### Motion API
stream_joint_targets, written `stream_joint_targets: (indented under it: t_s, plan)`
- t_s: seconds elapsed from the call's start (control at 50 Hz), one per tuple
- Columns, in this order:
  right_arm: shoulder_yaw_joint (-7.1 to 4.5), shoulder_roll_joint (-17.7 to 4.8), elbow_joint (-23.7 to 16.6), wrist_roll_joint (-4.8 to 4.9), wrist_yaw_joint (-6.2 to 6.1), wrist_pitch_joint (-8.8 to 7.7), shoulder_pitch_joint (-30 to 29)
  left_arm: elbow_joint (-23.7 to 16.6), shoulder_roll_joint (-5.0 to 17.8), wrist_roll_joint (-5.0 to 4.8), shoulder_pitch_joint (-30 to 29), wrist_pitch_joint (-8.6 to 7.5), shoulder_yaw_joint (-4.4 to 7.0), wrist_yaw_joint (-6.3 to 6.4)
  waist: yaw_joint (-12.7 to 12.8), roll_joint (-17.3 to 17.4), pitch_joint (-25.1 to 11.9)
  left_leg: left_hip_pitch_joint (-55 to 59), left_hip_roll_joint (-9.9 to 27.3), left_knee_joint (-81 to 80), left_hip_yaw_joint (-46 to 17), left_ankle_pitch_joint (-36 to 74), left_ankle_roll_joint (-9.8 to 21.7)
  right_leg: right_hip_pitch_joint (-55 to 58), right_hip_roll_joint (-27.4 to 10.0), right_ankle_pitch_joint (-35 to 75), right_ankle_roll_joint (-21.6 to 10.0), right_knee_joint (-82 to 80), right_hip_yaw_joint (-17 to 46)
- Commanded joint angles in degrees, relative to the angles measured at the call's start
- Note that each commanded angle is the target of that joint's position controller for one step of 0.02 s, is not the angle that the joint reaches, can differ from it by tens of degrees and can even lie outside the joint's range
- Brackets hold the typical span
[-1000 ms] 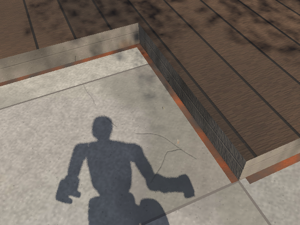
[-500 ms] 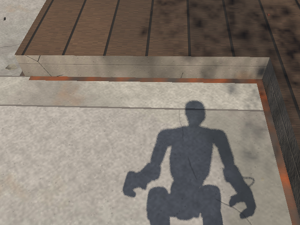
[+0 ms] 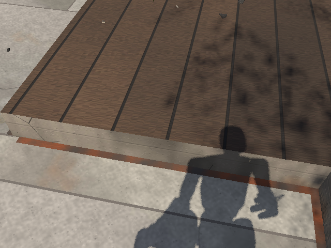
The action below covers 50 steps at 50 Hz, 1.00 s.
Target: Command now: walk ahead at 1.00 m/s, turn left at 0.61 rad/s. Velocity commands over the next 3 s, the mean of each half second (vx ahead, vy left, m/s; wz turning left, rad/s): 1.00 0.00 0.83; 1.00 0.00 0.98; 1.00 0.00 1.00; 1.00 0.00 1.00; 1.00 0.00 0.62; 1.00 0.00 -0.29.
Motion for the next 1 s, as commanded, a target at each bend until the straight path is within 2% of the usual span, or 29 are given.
stream_joint_targets:
  t_s: [0.02,0.1,0.14,0.2,0.22,0.24,0.26,0.28,0.32,0.38,0.46,0.52,0.56,0.58,0.6,0.62,0.64,0.66,0.68,0.72,0.78,0.82,0.88,0.9,0.92,0.94,0.96,0.98,1.0]
  plan:
    - [0.11,-1.5,-4.8,0.54,0.93,0.23,-4.0,-3.3,4.5,-0.49,-4.4,-2.56,0.47,-0.47,-2.7,-6.8,8.1,-2.3,2.6,-9.2,1.6,10.0,-0.2,-9.4,-13.1,12.2,-3.1,-17.1,2.9]
    - [0.52,-0.3,-6.4,0.49,2.51,-0.53,-11.4,-1.7,5.9,-1.21,-0.8,-3.45,0.46,0.56,-0.6,-3.1,8.2,2.9,-0.4,-26.4,10.8,20.3,2.6,-1.2,-12.5,34.4,0.0,-19.4,-6.0]
    - [0.1,-1.8,-6.1,0.02,2.51,-0.86,-11.0,-1.7,8.1,-1.16,-0.1,-2.94,0.78,1.57,-1.9,-6.4,6.1,5.9,-3.8,-30.1,14.3,18.4,4.4,7.0,-14.5,59.9,1.2,-13.1,-7.3]
    - [-2.21,-6.9,-0.8,0.75,1.26,-0.95,6.9,-3.4,12.5,0.34,-3.2,0.72,2.15,3.44,-11.6,-10.6,-6.3,23.7,-10.7,-30.6,15.1,7.8,6.4,12.8,-16.5,82.0,1.3,13.8,-6.6]
    - [-3.85,-9.3,3.2,0.76,0.49,-0.87,19.1,-4.6,13.4,0.73,-6.1,1.75,2.54,3.52,-16.9,-9.8,-11.9,36.3,-10.9,-33.3,11.9,4.7,8.2,8.4,-16.8,77.6,0.4,30.7,-5.4]
    - [-5.56,-11.3,4.7,0.87,-0.89,-0.18,22.1,-4.8,11.7,1.02,-7.3,1.78,2.5,2.69,-16.6,-5.3,-10.6,45.0,-8.1,-35.6,4.8,-1.8,9.9,-3.3,-11.6,43.9,0.8,50.1,-4.9]
    - [-6.98,-17.2,3.2,-0.4,-1.55,1.02,14.7,-10.1,2.7,0.5,-4.9,0.78,0.39,1.26,-5.8,12.7,-9.2,57.7,5.3,-37.5,-23.0,3.3,18.2,-31.4,-0.7,-12.6,4.7,72.3,-1.9]
    - [-8.02,-19.1,1.8,-0.64,-1.45,1.38,16.3,-14.0,3.8,-0.99,-7.5,-0.67,-0.62,1.29,-7.9,7.5,-19.0,65.7,10.3,-48.5,-41.8,-6.6,24.9,-41.8,-0.7,-12.7,3.9,78.0,11.2]
    - [-7.09,-12.5,3.8,-0.03,-2.22,0.57,14.5,-14.5,5.4,-0.42,-13.8,-2.38,-1.29,1.4,-5.3,-6.7,-4.9,50.0,8.5,-56.4,-36.5,-6.4,18.3,-42.3,-6.9,-5.2,2.6,64.1,13.7]
    - [-5.11,-8.4,3.6,0.95,-2.69,-1.59,10.4,-14.3,4.8,2.52,-13.2,0.67,-1.9,1.02,0.9,-7.8,1.1,31.4,1.6,-57.0,-24.0,6.7,15.2,-33.2,-10.2,-7.7,5.1,53.6,13.3]
    - [-5.66,-10.8,3.0,1.13,-1.95,-3.05,9.9,-20.2,2.8,1.74,-25.3,1.84,-3.25,0.02,-1.0,-4.6,6.3,18.2,-4.1,-61.2,-17.4,13.8,12.8,-27.1,-9.9,3.4,6.9,32.3,8.5]
    - [-6.18,-10.8,3.7,1.38,-1.41,-2.84,11.8,-20.9,1.5,-0.21,-26.3,1.64,-3.82,0.51,-3.5,1.2,2.1,21.0,-5.3,-57.6,-15.0,28.4,9.0,-18.0,-6.2,15.6,5.5,22.6,6.9]
    - [-6.67,-12.2,2.9,1.42,-1.97,-2.56,11.5,-21.4,3.4,0.65,-24.3,1.8,-3.35,1.82,-1.8,1.8,-1.6,29.4,-1.3,-51.1,-19.2,41.4,7.9,-16.7,-5.4,5.6,2.9,22.2,10.2]
    - [-6.54,-11.6,2.5,1.55,-2.17,-2.38,10.5,-20.0,6.8,1.48,-19.1,1.17,-2.19,2.46,1.0,-4.0,-5.8,31.2,-4.5,-41.3,-17.3,52.0,4.8,-9.3,-4.3,-0.5,0.3,19.7,11.5]
    - [-7.12,-14.8,2.6,1.05,-2.06,-2.49,7.4,-18.5,9.0,1.17,-10.1,0.72,-0.96,3.12,7.4,-3.9,-11.7,29.3,-5.9,-27.1,-17.8,53.2,3.3,3.8,-3.8,-2.1,-0.2,12.7,12.4]
    - [-6.83,-13.3,0.9,0.37,-2.05,-3.34,-1.4,-12.8,11.8,0.38,5.8,0.41,0.94,4.33,16.4,-2.8,-15.3,23.7,-8.9,-10.5,-15.3,50.4,2.2,17.7,-4.0,10.4,1.4,7.5,7.8]
    - [-4.04,-2.3,-0.9,0.65,-2.4,-4.43,-2.8,-8.3,12.3,1.65,11.3,-0.12,0.8,4.76,13.4,-10.9,-12.3,4.4,-12.1,3.1,-11.8,-10.3,2.0,31.9,-16.3,18.8,1.3,7.8,15.5]
    - [-2.07,0.9,-4.7,2.69,-3.91,-4.49,5.7,-9.7,15.5,3.53,8.2,0.05,1.2,3.72,3.8,-19.6,-15.2,-9.1,-11.8,12.9,-5.0,-21.4,0.7,37.9,-33.7,49.3,-2.8,10.7,38.5]
    - [-2.62,-4.0,-3.1,1.39,-4.62,-2.83,5.0,-11.2,10.6,4.05,2.7,0.42,1.49,2.8,4.9,-12.8,-15.8,-14.8,-7.0,20.3,-2.3,-16.5,0.0,33.1,-35.1,42.2,-8.9,9.0,44.3]
    - [-2.62,-2.8,-6.0,-0.33,-3.35,-0.9,-4.6,-8.9,1.5,3.18,0.3,0.31,-0.46,1.34,4.2,-5.4,-4.1,-20.3,-3.9,25.9,0.7,-12.3,0.1,20.6,-27.3,26.7,-4.5,5.0,29.1]
    - [-0.35,3.5,-15.3,0.15,-0.66,0.43,-13.2,-3.0,0.0,1.28,-0.3,-1.45,-0.77,0.19,-1.6,-10.5,4.8,-19.5,-2.0,22.1,-1.0,-12.2,2.1,1.4,-22.0,33.1,3.8,-2.3,10.2]
    - [-0.04,2.6,-18.1,-0.75,-0.73,1.66,-15.2,-3.0,0.9,0.49,-5.6,-2.64,-0.3,0.34,-4.8,-12.1,7.1,-16.8,-2.5,16.4,3.2,-13.3,1.9,-4.3,-19.5,44.6,5.0,-8.0,2.1]
    - [-0.06,0.1,-16.7,-0.91,-0.29,2.67,-9.7,-4.5,4.6,0.11,-10.0,-3.7,0.47,1.09,-9.5,-7.9,0.8,2.7,-4.4,-5.8,11.9,1.7,3.7,-6.7,-14.1,65.9,6.7,-6.8,-7.4]
    - [-1.12,-3.5,-16.3,-1.13,-0.52,3.26,-7.2,-5.5,7.6,-0.89,-9.9,-4.45,1.16,1.71,-11.2,-8.3,-4.2,13.2,-5.9,-11.4,14.5,6.2,3.9,-5.1,-15.6,82.2,5.1,-2.8,-5.0]
    - [-2.59,-5.6,-13.5,-0.99,-0.96,3.63,4.2,-7.1,11.2,-2.14,-13.3,-4.31,2.14,1.66,-17.2,-9.8,-11.3,26.9,-7.0,-12.6,13.3,9.8,4.2,-5.1,-17.2,87.8,3.9,7.5,-3.8]
    - [-4.23,-9.5,-12.1,-0.5,-1.72,3.69,7.3,-8.6,13.1,-3.37,-12.2,-2.26,3.12,1.27,-17.4,-5.9,-16.1,32.1,-11.4,-16.1,17.7,3.9,4.2,-1.6,-15.8,94.7,2.1,22.2,-2.1]
    - [-5.06,-10.1,-8.8,-1.39,-1.27,3.51,10.1,-10.4,10.8,-4.46,-10.6,-0.68,2.49,1.65,-16.7,1.4,-15.1,46.2,-12.0,-30.0,17.8,10.4,6.6,-12.5,-14.3,83.3,3.3,44.5,-2.2]
    - [-7.19,-11.1,-4.5,1.5,-1.41,2.94,20.4,-12.2,10.5,-4.49,-17.6,0.92,2.95,1.43,-23.7,12.3,-10.7,60.9,-7.0,-51.8,9.6,32.0,13.5,-32.1,-4.2,22.0,5.1,81.3,-5.6]
    - [-8.52,-16.7,-3.7,1.39,-1.97,2.73,15.8,-15.7,2.5,-1.31,-17.9,1.62,0.94,1.67,-13.9,14.3,-4.7,63.3,-1.3,-41.2,-0.9,44.0,16.1,-54.4,-0.9,-17.5,4.3,113.2,-1.3]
